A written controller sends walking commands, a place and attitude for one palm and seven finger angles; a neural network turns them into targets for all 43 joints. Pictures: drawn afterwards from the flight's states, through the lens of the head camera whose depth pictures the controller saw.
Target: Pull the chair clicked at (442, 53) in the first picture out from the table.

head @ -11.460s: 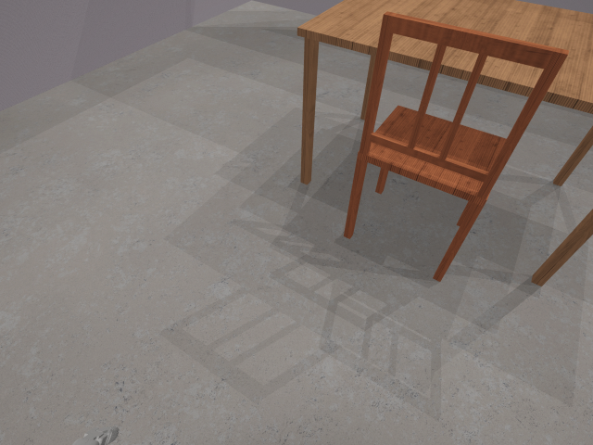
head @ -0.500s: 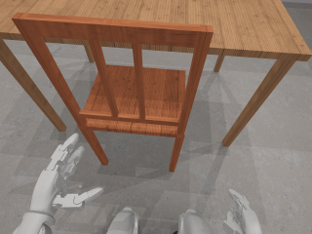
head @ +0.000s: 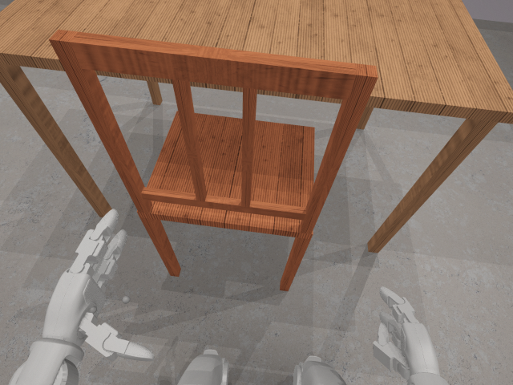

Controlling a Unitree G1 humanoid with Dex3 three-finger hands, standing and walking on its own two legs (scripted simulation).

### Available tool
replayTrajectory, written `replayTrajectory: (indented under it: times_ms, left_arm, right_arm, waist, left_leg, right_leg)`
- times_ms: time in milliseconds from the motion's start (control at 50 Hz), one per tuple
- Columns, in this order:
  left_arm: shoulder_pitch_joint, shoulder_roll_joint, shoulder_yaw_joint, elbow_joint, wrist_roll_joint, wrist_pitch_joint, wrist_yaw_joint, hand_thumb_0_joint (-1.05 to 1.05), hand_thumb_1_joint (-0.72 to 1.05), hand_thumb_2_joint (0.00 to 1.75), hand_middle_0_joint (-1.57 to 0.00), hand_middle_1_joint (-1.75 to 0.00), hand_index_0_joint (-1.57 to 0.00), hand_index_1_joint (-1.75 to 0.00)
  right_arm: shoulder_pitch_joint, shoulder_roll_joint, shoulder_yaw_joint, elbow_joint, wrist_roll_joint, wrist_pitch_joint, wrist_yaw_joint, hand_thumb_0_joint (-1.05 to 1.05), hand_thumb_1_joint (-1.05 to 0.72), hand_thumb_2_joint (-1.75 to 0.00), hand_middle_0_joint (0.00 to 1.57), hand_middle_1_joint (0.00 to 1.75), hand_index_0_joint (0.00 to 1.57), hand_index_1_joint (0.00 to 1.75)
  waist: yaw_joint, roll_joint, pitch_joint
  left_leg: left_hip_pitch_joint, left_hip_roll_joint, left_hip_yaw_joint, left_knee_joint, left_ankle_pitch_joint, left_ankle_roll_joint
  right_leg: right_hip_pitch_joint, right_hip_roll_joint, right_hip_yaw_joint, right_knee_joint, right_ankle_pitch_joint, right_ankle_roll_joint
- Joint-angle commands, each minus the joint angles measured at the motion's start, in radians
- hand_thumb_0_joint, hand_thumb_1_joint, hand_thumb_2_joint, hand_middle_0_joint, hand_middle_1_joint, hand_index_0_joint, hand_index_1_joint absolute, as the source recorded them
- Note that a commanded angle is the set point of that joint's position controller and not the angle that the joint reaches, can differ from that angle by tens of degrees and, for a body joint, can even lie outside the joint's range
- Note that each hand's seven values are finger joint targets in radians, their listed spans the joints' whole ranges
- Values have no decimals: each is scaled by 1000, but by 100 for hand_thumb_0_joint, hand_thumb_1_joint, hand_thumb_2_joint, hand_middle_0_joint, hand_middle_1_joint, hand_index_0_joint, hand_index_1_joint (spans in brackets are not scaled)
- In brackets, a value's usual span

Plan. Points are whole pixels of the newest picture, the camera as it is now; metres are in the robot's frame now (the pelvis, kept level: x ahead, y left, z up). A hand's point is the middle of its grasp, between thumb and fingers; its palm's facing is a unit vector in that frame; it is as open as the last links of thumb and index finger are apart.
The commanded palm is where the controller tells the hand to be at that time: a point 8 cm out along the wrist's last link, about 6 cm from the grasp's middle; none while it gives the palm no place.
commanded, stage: raise the hand toward the chair's back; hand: left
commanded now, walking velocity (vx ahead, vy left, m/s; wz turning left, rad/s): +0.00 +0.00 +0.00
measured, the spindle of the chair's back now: (193, 150) +0.51 +0.15 +0.03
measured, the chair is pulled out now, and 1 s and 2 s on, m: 0.00 0.00 0.00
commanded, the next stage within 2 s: aim the fingers beside a spindle in 0.76 s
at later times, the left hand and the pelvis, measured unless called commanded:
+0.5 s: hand (118, 282) +0.25 +0.21 +0.05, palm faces -0.06 -1.00 -0.06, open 16.9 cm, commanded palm +0.22 +0.26 +0.05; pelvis +0.00 +0.00 +0.01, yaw +0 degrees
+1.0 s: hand (126, 284) +0.24 +0.20 +0.05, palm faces -0.05 -1.00 -0.07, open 16.9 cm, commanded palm +0.23 +0.25 +0.04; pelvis +0.00 -0.01 +0.00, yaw +0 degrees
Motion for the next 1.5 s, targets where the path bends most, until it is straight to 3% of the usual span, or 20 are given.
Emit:
replayTrajectory:
  times_ms: [0, 40, 180, 240, 320, 380, 440, 580, 620, 840, 920, 1160, 1220, 1240, 1260, 1320, 1380, 1480]
  left_arm:
    - [-81, 128, 84, -195, -24, -60, -18, 0, -50, 30, -6, -8, -6, -8]
    - [-95, 141, 90, -213, -21, -57, -20, 0, -50, 30, -6, -8, -6, -8]
    - [-125, 152, 117, -167, -35, -33, -33, 0, -50, 30, -6, -8, -6, -8]
    - [-142, 178, 136, -163, -32, -31, -36, 0, -50, 30, -6, -8, -6, -8]
    - [-108, 160, 129, -143, -42, -32, -38, 0, -50, 30, -6, -8, -6, -8]
    - [-121, 157, 121, -140, -42, -39, -37, 0, -50, 30, -6, -8, -6, -8]
    - [-119, 168, 131, -142, -36, -49, -29, 0, -50, 30, -6, -8, -6, -8]
    - [-129, 169, 127, -146, -34, -66, -21, 0, -50, 30, -6, -8, -6, -8]
    - [-124, 173, 131, -125, -33, -63, -20, 0, -50, 30, -6, -8, -6, -8]
    - [-138, 164, 128, -122, -43, -69, -39, 0, -50, 30, -6, -8, -6, -8]
    - [-197, 167, 126, -81, -42, -73, -46, 0, -50, 30, -6, -8, -6, -8]
    - [-342, 175, 114, -8, -33, -79, -49, 0, -50, 30, -6, -8, -6, -8]
    - [-333, 198, 145, 30, -29, -75, -36, 0, -50, 30, -6, -8, -6, -8]
    - [-337, 171, 121, 14, -30, -78, -37, 0, -50, 30, -6, -8, -6, -8]
    - [-343, 180, 129, 26, -26, -77, -32, 0, -50, 30, -6, -8, -6, -8]
    - [-367, 191, 138, 50, -20, -84, -19, 0, -50, 30, -6, -8, -6, -8]
    - [-441, 148, 84, 39, -12, -100, -11, 0, -50, 30, -6, -8, -6, -8]
    - [-471, 147, 79, 70, 4, -108, 10, 0, -50, 30, -6, -8, -6, -8]
  right_arm:
    - [-1, -151, -68, -130, 5, -45, -12, 0, -90, -90, 20, 30, 20, 30]
    - [4, -151, -66, -129, 5, -46, -11, 0, -90, -90, 20, 30, 20, 30]
    - [9, -160, -66, -121, 8, -44, -14, 0, -90, -90, 20, 30, 20, 30]
    - [15, -164, -65, -118, 8, -46, -13, 0, -90, -90, 20, 30, 20, 30]
    - [12, -163, -70, -117, 9, -52, -9, 0, -90, -90, 20, 30, 20, 30]
    - [13, -164, -69, -117, 9, -54, -5, 0, -90, -90, 20, 30, 20, 30]
    - [18, -166, -72, -117, 8, -56, -5, 0, -90, -90, 20, 30, 20, 30]
    - [20, -165, -68, -115, 6, -56, -3, 0, -90, -90, 20, 30, 20, 30]
    - [17, -165, -69, -115, 7, -53, -4, 0, -90, -90, 20, 30, 20, 30]
    - [14, -159, -67, -110, 9, -60, -8, 0, -90, -90, 20, 30, 20, 30]
    - [11, -163, -66, -97, 8, -61, -13, 0, -90, -90, 20, 30, 20, 30]
    - [22, -172, -62, -84, 7, -63, -11, 0, -90, -90, 20, 30, 20, 30]
    - [31, -174, -66, -83, 4, -54, -9, 0, -90, -90, 20, 30, 20, 30]
    - [27, -170, -65, -89, 3, -54, -7, 0, -90, -90, 20, 30, 20, 30]
    - [29, -171, -66, -86, 4, -50, -5, 0, -90, -90, 20, 30, 20, 30]
    - [30, -174, -67, -81, 1, -42, -2, 0, -90, -90, 20, 30, 20, 30]
    - [32, -172, -66, -78, 0, -41, 0, 0, -90, -90, 20, 30, 20, 30]
    - [41, -177, -68, -71, -5, -32, 5, 0, -90, -90, 20, 30, 20, 30]
  waist:
    - [-8, 55, -218]
    - [-6, 95, -241]
    - [-9, 46, -232]
    - [-3, 80, -242]
    - [-1, 43, -250]
    - [-4, 66, -216]
    - [-5, 52, -229]
    - [-7, 86, -222]
    - [-11, 54, -208]
    - [-10, 47, -230]
    - [-22, 18, -205]
    - [-22, 60, -261]
    - [-14, 11, -283]
    - [-13, 33, -301]
    - [-14, 43, -291]
    - [-18, 20, -285]
    - [-32, 53, -281]
    - [-29, 28, -317]
  left_leg:
    - [175, -30, -46, -193, 292, -9]
    - [206, -29, -48, -197, 321, -10]
    - [201, -27, -56, -217, 313, -14]
    - [220, -26, -59, -228, 335, -18]
    - [220, -27, -56, -230, 348, -16]
    - [202, -30, -53, -239, 306, -18]
    - [206, -29, -51, -236, 310, -16]
    - [199, -31, -45, -234, 293, -14]
    - [190, -30, -46, -235, 272, -10]
    - [181, -36, -35, -215, 282, -5]
    - [143, -35, -33, -195, 250, -1]
    - [124, -35, -28, -171, 251, -1]
    - [107, -33, -27, -168, 271, 0]
    - [111, -36, -22, -164, 280, 1]
    - [112, -34, -21, -165, 279, -2]
    - [94, -31, -23, -159, 269, 0]
    - [106, -30, -28, -161, 253, -3]
    - [100, -29, -30, -150, 263, -2]
  right_leg:
    - [142, 47, 41, -144, 184, -16]
    - [141, 48, 39, -140, 200, -19]
    - [148, 51, 30, -152, 188, -15]
    - [154, 49, 29, -154, 193, -17]
    - [172, 50, 28, -162, 208, -15]
    - [161, 48, 30, -170, 175, -16]
    - [164, 48, 31, -169, 179, -15]
    - [162, 46, 39, -173, 170, -17]
    - [160, 49, 40, -181, 155, -15]
    - [188, 44, 56, -183, 185, -12]
    - [161, 42, 65, -182, 156, -10]
    - [144, 34, 80, -153, 157, -11]
    - [170, 35, 81, -145, 179, -9]
    - [175, 33, 84, -140, 196, -7]
    - [165, 33, 82, -138, 197, -9]
    - [153, 35, 81, -132, 184, -8]
    - [113, 33, 75, -124, 164, -10]
    - [113, 32, 75, -107, 178, -10]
